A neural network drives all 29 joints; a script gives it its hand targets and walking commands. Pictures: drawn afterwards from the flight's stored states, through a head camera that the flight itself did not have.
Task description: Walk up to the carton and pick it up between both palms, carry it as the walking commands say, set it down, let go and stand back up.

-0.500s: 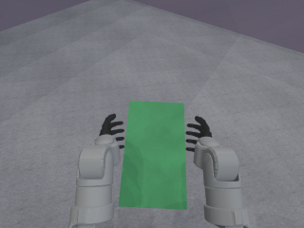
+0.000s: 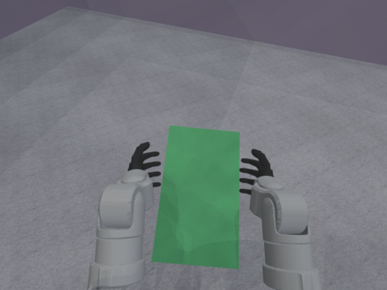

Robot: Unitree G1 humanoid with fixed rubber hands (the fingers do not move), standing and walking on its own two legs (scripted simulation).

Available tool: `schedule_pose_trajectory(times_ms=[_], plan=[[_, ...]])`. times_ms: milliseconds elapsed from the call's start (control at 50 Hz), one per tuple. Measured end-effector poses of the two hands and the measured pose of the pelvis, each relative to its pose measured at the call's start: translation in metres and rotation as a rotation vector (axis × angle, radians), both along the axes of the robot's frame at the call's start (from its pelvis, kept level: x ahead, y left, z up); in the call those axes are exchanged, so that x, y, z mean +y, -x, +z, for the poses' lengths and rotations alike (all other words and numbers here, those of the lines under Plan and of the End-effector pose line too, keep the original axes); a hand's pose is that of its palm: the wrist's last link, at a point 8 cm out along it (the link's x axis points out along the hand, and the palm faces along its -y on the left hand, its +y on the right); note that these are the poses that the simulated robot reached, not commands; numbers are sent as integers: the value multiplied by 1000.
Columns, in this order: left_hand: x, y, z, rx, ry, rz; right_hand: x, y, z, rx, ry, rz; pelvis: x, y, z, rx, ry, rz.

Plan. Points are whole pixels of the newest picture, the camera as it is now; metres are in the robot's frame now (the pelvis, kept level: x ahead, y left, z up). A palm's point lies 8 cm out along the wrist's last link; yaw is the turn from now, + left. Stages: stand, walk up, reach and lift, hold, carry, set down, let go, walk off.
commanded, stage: carry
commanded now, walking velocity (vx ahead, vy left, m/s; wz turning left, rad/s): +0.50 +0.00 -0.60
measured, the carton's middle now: (197, 196) +0.33 +0.01 -0.01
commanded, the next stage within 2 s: none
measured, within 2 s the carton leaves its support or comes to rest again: neither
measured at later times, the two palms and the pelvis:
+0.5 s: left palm (203, 91) +0.62 +0.00 +0.07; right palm (289, 108) +0.56 -0.23 +0.07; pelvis +0.29 -0.04 -0.01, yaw -16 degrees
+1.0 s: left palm (258, 48) +0.90 -0.20 +0.07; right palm (327, 65) +0.78 -0.40 +0.08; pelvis +0.57 -0.15 -0.01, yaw -32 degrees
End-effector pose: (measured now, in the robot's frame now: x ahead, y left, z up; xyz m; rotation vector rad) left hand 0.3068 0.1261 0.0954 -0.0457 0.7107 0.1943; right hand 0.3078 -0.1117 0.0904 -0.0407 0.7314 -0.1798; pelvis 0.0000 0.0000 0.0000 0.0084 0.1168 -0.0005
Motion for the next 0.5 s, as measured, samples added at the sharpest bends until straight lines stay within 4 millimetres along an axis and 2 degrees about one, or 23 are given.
schedule_pose_trajectory(times_ms=[100,180,280,380,500], plan=[[-6,-70,-10,-13,9,-73,-5,-52,-5,-10,18,-74,16,-60,-8,6,2,-77],[-17,-119,-18,22,7,-118,-15,-91,-8,15,12,-117,18,-104,-4,33,26,-124],[-42,-180,-24,30,30,-152,-39,-143,-10,25,30,-156,4,-159,-3,57,45,-163],[-75,-244,-29,-3,14,-169,-72,-202,-18,-14,9,-179,-22,-222,-18,40,47,-187],[-123,-315,-21,18,-8,-276,-116,-255,-17,8,-9,-264,-39,-295,-7,32,17,-272]])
